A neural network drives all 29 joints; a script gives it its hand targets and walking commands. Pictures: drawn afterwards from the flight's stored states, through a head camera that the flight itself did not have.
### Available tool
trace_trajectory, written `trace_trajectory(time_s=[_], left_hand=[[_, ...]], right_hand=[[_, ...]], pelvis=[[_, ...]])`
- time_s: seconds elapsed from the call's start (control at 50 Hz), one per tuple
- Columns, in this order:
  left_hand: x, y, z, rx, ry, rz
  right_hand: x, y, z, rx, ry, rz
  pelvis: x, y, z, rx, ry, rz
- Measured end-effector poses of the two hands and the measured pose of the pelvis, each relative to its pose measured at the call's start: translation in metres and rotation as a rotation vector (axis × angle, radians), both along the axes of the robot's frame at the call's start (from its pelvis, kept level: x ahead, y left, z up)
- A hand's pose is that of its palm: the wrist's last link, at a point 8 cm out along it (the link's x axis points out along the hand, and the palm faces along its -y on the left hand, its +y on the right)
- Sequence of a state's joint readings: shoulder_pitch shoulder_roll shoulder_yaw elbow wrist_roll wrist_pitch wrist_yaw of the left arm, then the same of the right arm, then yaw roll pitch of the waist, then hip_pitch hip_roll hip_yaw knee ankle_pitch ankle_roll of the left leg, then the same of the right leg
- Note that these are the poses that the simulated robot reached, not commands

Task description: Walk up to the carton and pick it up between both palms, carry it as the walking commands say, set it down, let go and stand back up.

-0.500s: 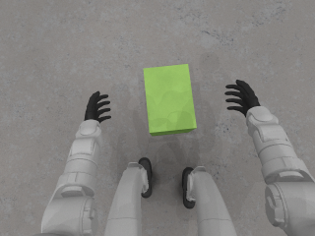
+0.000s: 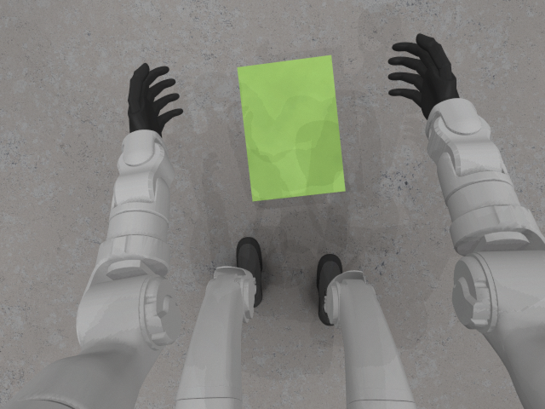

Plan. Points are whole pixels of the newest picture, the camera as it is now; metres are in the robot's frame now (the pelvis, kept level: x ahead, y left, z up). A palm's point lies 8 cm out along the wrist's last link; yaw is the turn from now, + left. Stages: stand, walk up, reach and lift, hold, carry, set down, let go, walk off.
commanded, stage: reach and lift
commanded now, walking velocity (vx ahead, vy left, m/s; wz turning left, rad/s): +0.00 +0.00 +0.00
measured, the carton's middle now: (290, 138) +0.49 +0.00 -0.54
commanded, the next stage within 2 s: none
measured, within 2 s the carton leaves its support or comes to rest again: neither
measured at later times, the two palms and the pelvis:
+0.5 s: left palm (179, 150) +0.44 +0.20 -0.29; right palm (387, 128) +0.46 -0.16 -0.27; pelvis -0.06 +0.02 -0.12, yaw -2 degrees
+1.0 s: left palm (199, 148) +0.45 +0.20 -0.41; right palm (367, 143) +0.46 -0.17 -0.44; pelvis -0.09 +0.01 -0.24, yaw +0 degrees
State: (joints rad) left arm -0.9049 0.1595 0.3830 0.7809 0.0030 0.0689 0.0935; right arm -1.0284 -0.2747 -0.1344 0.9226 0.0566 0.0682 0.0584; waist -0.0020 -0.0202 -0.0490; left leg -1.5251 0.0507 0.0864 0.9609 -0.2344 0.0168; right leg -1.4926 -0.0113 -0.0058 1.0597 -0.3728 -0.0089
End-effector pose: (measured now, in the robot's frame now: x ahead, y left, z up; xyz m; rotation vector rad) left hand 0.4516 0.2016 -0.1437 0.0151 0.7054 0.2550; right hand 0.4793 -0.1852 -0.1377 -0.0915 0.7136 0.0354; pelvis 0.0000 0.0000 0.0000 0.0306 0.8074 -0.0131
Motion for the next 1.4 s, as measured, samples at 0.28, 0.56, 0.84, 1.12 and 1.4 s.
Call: trace_trajectory(time_s=[0.28,0.56,0.84,1.12,1.4], left_hand=[[-0.026,-0.005,-0.073,-0.033,0.074,-0.009],[-0.013,-0.005,-0.164,-0.052,0.004,0.027],[-0.026,-0.014,-0.272,-0.036,0.082,0.009],[-0.03,0.0,-0.32,-0.043,0.201,0.015],[-0.004,0.005,-0.331,-0.031,0.096,0.013]], right_hand=[[-0.013,0.0,-0.055,0.004,-0.009,-0.036],[-0.015,0.016,-0.156,-0.031,-0.001,-0.057],[-0.011,0.011,-0.258,0.022,-0.014,-0.121],[-0.013,0.018,-0.312,0.022,0.017,-0.11],[-0.019,0.023,-0.349,0.0,0.045,-0.097]], pelvis=[[-0.021,0.005,-0.039,0.003,0.097,-0.029],[-0.066,0.019,-0.137,-0.011,0.046,-0.026],[-0.089,0.017,-0.203,-0.001,-0.154,-0.022],[-0.089,0.012,-0.256,0.017,-0.19,-0.017],[-0.089,0.015,-0.278,0.009,-0.214,-0.014]])
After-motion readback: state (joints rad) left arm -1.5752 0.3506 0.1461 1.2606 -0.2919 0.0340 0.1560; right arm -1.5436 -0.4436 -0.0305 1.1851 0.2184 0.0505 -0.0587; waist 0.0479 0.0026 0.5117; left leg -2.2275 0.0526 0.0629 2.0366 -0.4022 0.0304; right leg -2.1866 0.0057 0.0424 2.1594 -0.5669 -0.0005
